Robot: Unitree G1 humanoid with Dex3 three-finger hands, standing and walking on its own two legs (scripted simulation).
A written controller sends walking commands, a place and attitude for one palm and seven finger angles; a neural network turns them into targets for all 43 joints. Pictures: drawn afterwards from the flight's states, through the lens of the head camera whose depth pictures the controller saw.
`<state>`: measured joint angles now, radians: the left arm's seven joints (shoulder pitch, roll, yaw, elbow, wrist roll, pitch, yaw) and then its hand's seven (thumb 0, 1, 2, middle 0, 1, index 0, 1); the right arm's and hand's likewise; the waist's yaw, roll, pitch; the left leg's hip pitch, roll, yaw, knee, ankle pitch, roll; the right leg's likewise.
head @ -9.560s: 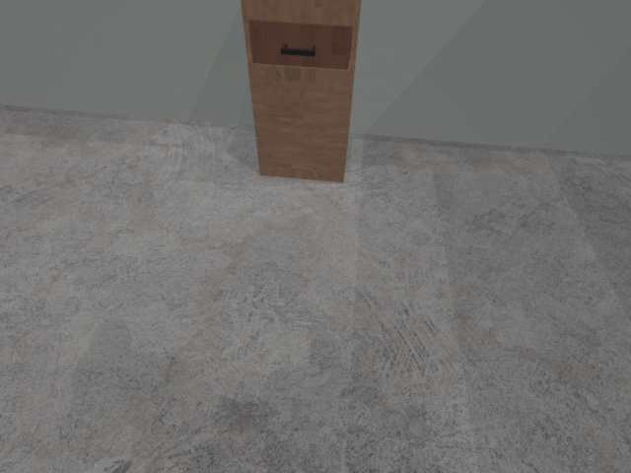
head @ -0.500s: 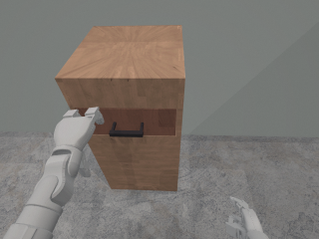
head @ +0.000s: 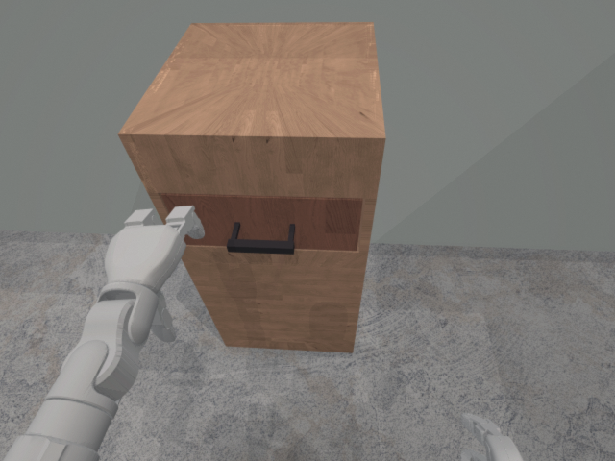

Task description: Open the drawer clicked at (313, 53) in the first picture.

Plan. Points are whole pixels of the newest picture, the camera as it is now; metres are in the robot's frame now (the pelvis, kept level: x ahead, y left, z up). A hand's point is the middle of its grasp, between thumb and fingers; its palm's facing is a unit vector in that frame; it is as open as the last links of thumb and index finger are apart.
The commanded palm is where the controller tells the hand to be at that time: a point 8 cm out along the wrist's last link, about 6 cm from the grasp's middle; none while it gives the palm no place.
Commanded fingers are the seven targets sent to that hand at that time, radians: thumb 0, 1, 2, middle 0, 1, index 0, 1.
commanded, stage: move the hooked fingers above the handle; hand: left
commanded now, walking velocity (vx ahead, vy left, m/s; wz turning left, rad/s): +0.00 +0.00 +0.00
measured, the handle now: (262, 237) +0.52 +0.17 -0.11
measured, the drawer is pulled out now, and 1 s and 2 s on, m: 0.00 0.00 0.00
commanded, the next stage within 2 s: none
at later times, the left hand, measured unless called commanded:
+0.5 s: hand (215, 267) +0.36 +0.19 +0.01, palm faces -0.08 -0.06 -0.99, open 13.8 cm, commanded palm +0.35 +0.21 +0.08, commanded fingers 0.00 -0.50 0.30 -0.30 -1.20 -0.30 -1.20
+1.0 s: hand (237, 253) +0.41 +0.18 -0.01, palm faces -0.03 -0.03 -1.00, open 13.8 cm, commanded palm +0.40 +0.20 +0.04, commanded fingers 0.00 -0.50 0.30 -0.30 -1.20 -0.30 -1.20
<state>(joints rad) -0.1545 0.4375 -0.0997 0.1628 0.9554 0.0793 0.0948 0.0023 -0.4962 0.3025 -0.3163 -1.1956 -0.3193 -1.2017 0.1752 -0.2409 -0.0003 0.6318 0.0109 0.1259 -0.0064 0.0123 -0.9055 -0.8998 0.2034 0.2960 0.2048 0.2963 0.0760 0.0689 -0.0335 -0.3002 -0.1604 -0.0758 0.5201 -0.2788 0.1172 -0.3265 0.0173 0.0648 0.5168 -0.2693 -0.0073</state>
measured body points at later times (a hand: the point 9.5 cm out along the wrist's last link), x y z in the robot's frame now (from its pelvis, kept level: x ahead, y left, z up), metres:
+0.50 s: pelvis +0.01 -0.05 -0.01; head +0.06 -0.06 +0.44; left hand +0.36 +0.19 +0.07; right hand +0.14 -0.30 -0.14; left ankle -0.02 +0.03 -0.73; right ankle +0.00 -0.15 -0.73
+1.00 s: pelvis +0.00 -0.07 -0.03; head +0.08 -0.08 +0.41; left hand +0.41 +0.18 +0.04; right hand +0.09 -0.35 -0.16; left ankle -0.02 +0.03 -0.73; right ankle +0.00 -0.15 -0.73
